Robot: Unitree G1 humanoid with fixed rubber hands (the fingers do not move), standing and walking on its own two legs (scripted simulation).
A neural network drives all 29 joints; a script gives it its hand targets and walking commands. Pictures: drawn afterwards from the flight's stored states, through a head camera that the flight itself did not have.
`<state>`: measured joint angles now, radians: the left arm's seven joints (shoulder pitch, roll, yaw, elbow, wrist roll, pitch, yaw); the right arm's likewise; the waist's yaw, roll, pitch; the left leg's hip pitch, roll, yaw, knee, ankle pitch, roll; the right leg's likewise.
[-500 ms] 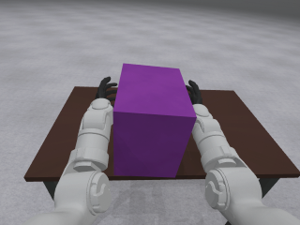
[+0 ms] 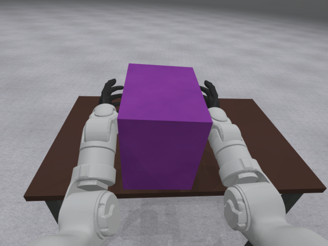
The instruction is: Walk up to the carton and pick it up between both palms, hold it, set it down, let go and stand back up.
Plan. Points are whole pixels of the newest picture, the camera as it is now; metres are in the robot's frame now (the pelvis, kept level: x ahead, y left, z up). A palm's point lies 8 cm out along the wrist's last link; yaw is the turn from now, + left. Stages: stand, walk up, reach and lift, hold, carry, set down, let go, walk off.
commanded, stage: hold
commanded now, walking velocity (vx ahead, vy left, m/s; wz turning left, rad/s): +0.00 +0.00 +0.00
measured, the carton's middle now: (159, 125) +0.36 +0.02 +0.17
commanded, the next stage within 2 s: none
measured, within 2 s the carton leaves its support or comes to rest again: neither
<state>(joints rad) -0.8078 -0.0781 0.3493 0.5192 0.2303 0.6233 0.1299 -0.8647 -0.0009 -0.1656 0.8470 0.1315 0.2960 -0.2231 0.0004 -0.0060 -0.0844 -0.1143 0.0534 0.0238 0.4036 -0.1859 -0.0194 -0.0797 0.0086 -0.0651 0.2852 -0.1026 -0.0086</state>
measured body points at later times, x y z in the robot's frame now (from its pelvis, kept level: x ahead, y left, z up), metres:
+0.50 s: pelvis +0.00 +0.00 +0.00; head -0.08 +0.01 +0.44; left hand +0.38 +0.14 +0.22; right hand +0.39 -0.12 +0.22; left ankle +0.03 +0.12 -0.75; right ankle +0.04 -0.12 -0.75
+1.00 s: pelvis +0.00 +0.00 +0.00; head -0.08 +0.01 +0.44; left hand +0.38 +0.15 +0.22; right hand +0.40 -0.11 +0.22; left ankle +0.03 +0.12 -0.75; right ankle +0.04 -0.12 -0.75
